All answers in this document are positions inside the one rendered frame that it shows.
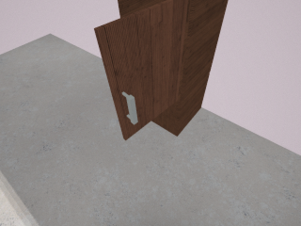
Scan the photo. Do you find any cupboard door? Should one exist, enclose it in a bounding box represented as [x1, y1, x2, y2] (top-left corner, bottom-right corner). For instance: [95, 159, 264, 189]
[94, 0, 188, 140]

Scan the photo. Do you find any handle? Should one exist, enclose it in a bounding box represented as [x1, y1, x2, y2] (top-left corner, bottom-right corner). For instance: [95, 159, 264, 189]
[122, 91, 138, 125]

